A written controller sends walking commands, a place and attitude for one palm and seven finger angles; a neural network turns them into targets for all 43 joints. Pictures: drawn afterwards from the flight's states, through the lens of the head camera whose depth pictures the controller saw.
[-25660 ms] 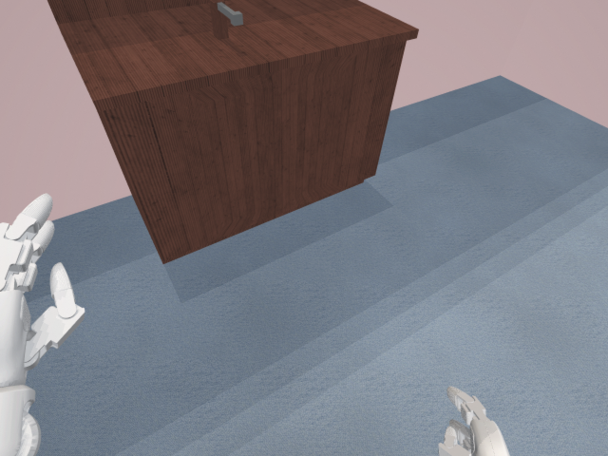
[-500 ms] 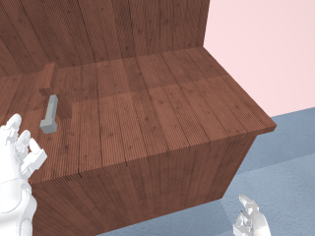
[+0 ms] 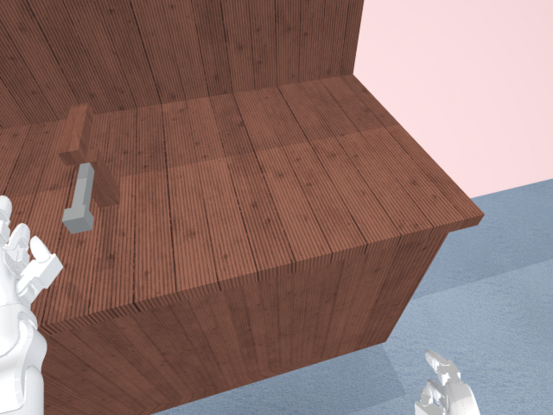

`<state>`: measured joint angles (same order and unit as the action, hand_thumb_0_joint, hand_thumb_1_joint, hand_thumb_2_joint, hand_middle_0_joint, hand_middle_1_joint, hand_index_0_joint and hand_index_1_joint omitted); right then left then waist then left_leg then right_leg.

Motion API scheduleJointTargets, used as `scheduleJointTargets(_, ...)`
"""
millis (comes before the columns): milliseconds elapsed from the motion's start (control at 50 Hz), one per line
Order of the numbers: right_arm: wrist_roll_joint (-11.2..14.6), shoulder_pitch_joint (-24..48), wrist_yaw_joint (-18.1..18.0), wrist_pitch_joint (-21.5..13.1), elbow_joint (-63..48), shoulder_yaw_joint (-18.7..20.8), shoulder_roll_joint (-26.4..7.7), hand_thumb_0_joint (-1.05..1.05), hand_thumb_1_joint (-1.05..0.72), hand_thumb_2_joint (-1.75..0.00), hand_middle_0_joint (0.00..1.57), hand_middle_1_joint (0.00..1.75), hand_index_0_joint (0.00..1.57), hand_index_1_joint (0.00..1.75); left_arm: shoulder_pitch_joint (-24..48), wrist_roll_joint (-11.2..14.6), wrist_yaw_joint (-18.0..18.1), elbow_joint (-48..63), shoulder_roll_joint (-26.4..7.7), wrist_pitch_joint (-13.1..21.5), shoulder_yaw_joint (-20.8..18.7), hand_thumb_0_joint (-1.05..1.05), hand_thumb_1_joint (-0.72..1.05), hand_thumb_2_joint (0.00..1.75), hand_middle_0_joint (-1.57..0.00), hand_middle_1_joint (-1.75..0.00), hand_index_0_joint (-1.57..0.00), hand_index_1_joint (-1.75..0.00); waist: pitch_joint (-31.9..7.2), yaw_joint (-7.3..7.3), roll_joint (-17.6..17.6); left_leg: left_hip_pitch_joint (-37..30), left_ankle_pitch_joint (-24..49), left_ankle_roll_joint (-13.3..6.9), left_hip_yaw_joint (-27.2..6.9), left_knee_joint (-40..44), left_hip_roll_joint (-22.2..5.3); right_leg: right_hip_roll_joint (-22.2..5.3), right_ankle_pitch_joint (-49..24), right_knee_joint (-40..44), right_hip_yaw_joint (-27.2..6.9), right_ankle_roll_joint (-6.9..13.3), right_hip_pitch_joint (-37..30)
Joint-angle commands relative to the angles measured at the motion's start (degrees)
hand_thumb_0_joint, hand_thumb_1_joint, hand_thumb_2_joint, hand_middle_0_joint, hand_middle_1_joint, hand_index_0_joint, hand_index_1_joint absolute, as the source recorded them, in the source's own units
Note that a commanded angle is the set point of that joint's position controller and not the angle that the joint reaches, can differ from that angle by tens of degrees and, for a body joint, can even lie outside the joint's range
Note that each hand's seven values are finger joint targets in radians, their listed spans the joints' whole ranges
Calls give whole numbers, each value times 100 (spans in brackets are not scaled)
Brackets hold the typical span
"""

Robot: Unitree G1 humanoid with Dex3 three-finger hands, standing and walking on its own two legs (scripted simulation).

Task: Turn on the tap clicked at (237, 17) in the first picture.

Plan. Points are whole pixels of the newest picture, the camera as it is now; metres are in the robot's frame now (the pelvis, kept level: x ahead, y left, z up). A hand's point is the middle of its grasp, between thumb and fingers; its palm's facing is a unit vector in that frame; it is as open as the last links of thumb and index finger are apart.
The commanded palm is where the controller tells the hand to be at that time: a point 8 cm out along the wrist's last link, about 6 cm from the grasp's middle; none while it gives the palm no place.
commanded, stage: reach beside the lever's end, fingers flat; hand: left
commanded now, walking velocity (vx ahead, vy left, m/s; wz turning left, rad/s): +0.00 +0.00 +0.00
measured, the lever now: (78, 219) +0.33 +0.32 +0.12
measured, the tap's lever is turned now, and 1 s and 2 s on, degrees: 0 0 16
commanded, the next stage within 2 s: push the lever round in 0.54 s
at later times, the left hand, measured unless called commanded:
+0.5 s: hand (56, 254) +0.28 +0.34 +0.10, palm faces +0.59 -0.80 -0.11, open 7.8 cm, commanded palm +0.23 +0.37 +0.10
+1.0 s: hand (70, 255) +0.28 +0.31 +0.11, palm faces +0.58 -0.81 -0.09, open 7.8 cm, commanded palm +0.23 +0.35 +0.10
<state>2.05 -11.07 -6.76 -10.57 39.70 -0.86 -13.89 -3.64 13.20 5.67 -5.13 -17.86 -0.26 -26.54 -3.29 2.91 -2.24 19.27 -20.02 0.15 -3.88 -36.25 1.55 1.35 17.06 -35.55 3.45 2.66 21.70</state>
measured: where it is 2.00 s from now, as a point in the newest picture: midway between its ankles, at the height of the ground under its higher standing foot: outside the picture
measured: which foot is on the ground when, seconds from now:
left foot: down 0.00-1.00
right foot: down 0.00-1.00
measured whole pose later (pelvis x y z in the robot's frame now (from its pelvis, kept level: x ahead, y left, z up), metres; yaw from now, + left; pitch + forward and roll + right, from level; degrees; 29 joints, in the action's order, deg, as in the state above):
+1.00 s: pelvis +0.00 +0.00 +0.00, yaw +0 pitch +4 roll +0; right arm 1.8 -11.2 -6.2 -9.4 38.8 -0.6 -13.8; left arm -1.3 11.9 6.4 -8.6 -16.2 2.8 -25.2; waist -3.9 2.7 -2.2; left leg 21.1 -20.8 0.0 -3.9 -37.5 1.7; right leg 1.2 17.7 -36.5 3.5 2.5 23.3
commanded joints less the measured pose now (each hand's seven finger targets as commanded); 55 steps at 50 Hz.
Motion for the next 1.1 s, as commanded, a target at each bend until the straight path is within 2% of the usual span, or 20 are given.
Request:
scheduleJointTargets(0, 21, 524, -110, -305, -780, 232, -764, 0, -90, -90, 20, 30, 20, 30, 1485, 43, -89, 821, -1587, 480, -563, 0, 90, 90, -15, -15, -15, -15, -820, -47, 66, 249, 1131, -147, 140, 483, 26, -172, -979, 530, -214, -156, -684)
scheduleJointTargets(40, 14, 489, -128, -315, -754, 229, -763, 0, -90, -90, 20, 30, 20, 30, 1779, -28, -81, 815, -1724, 552, -604, 0, 90, 90, -15, -15, -15, -15, -971, -58, -333, 141, 1106, -136, 149, 477, 40, -181, -910, 508, -235, -130, -654)
scheduleJointTargets(80, 17, 463, -146, -302, -717, 219, -798, 0, -90, -90, 20, 30, 20, 30, 1998, -32, -117, 504, -1824, 568, -616, 0, 90, 90, -15, -15, -15, -15, -881, -123, -119, 263, 935, -159, 119, 460, 35, -163, -743, 525, -233, -143, -566)
scheduleJointTargets(120, 28, 444, -163, -283, -677, 208, -804, 0, -90, -90, 20, 30, 20, 30, 2307, -77, -142, 364, -1993, 646, -679, 0, 90, 90, -15, -15, -15, -15, -916, -153, -270, 296, 850, -163, 113, 439, 28, -173, -664, 523, -259, -137, -554)
scheduleJointTargets(140, 8, 411, -152, -288, -698, 216, -802, 0, -90, -90, 20, 30, 20, 30, 2331, -81, -187, 310, -1823, 677, -506, 0, 90, 90, -15, -15, -15, -15, -1054, -161, -296, 233, 873, -173, 126, 425, 45, -167, -703, 507, -271, -141, -575)
scheduleJointTargets(160, 9, 372, -150, -282, -698, 231, -825, 0, -90, -90, 20, 30, 20, 30, 2220, -60, -207, 120, -1929, 685, -625, 0, 90, 90, -15, -15, -15, -15, -1061, -128, -89, 327, 858, -177, 109, 422, 30, -159, -705, 507, -266, -149, -629)
scheduleJointTargets(240, -7, 273, -84, -275, -779, 266, -808, 0, -90, -90, 20, 30, 20, 30, 1901, -63, -245, 248, -1878, 795, -649, 0, 90, 90, -15, -15, -15, -15, -1401, -12, -314, 158, 1427, -142, 106, 398, 18, -145, -1297, 363, -214, -116, -868)
scheduleJointTargets(320, 15, 261, -29, -223, -829, 291, -812, 0, -90, -90, 20, 30, 20, 30, 1280, 9, -209, 66, -1927, 736, -917, 0, 90, 90, -15, -15, -15, -15, -1154, 107, -96, 347, 1510, -137, 109, 417, -12, -139, -1404, 372, -174, -131, -895)
scheduleJointTargets(380, 2, 245, -18, -200, -846, 311, -815, 0, -90, -90, 20, 30, 20, 30, 1525, 17, -146, 294, -1980, 763, -955, 0, 90, 90, -15, -15, -15, -15, -1175, 24, -133, 316, 1413, -130, 110, 423, -12, -127, -1254, 386, -185, -143, -765)
scheduleJointTargets(420, -9, 282, -11, -223, -883, 310, -783, 0, -90, -90, 20, 30, 20, 30, 1475, -46, -98, 646, -1907, 862, -879, 0, 90, 90, -15, -15, -15, -15, -1244, 43, -373, 204, 1533, -122, 119, 413, -17, -129, -1298, 352, -186, -122, -784)
scheduleJointTargets(520, -29, 289, -44, -294, -807, 299, -787, 0, -90, -90, 20, 30, 20, 30, 1624, -75, -75, 848, -1564, 985, -498, 0, 90, 90, -15, -15, -15, -15, -1109, -91, -422, 76, 1425, -87, 76, 401, -42, -109, -1103, 333, -144, -103, -523)
scheduleJointTargets(540, -27, 239, -57, -292, -770, 292, -807, 0, -90, -90, 20, 30, 20, 30, 1702, -64, -89, 660, -1487, 938, -415, 0, 90, 90, -15, -15, -15, -15, -1061, -145, -148, 143, 1347, -94, 62, 414, -30, -112, -1086, 338, -139, -116, -518)
scheduleJointTargets(640, -12, 295, -96, -253, -789, 277, -794, 0, -90, -90, 20, 30, 20, 30, 1643, -61, -121, 552, -1702, 765, -607, 0, 90, 90, -15, -15, -15, -15, -1208, -24, -185, 178, 1352, -85, 68, 450, -5, -145, -1108, 351, -166, -108, -689)
scheduleJointTargets(740, -32, 301, -42, -269, -811, 273, -747, 0, -90, -90, 20, 30, 20, 30, 1514, -74, -41, 729, -1401, 784, -393, 0, 90, 90, -15, -15, -15, -15, -1249, -13, -200, 52, 1660, -41, 75, 404, -20, -132, -1410, 311, -134, -104, -728)
scheduleJointTargets(800, -23, 320, -14, -227, -848, 294, -755, 0, -90, -90, 20, 30, 20, 30, 1312, -25, -26, 712, -1390, 730, -464, 0, 90, 90, -15, -15, -15, -15, -1205, -3, -1, 136, 1695, -50, 111, 387, -23, -137, -1530, 322, -139, -127, -769)
scheduleJointTargets(820, -4, 367, -23, -205, -844, 286, -737, 0, -90, -90, 20, 30, 20, 30, 1248, -62, 4, 770, -1525, 716, -588, 0, 90, 90, -15, -15, -15, -15, -1177, 52, -197, 143, 1724, -48, 132, 393, -30, -145, -1529, 322, -149, -110, -811)
scheduleJointTargets(880, -13, 376, -16, -192, -875, 271, -724, 0, -90, -90, 20, 30, 20, 30, 1495, -79, 51, 956, -1254, 682, -270, 0, 90, 90, -15, -15, -15, -15, -1120, -65, -152, 103, 1630, -50, 130, 385, -25, -143, -1452, 330, -142, -123, -687)
scheduleJointTargets(980, -36, 418, -41, -177, -833, 273, -734, 0, -90, -90, 20, 30, 20, 30, 1649, -135, 160, 943, -1326, 722, -310, 0, 90, 90, -15, -15, -15, -15, -1146, -80, -1, 156, 1403, -90, 139, 385, -10, -151, -1294, 370, -190, -135, -705)
scheduleJointTargets(1020, -18, 491, -63, -144, -818, 239, -722, 0, -90, -90, 20, 30, 20, 30, 1763, -182, 183, 949, -1463, 725, -367, 0, 90, 90, -15, -15, -15, -15, -1054, -70, -217, 212, 1257, -99, 143, 402, -8, -166, -1126, 396, -210, -119, -678)
scheduleJointTargets(1080, -35, 488, -64, -150, -822, 237, -717, 0, -90, -90, 20, 30, 20, 30, 1898, -177, 192, 903, -1278, 719, -166, 0, 90, 90, -15, -15, -15, -15, -1148, -90, -203, 161, 1231, -101, 131, 405, 6, -159, -1129, 395, -219, -115, -698)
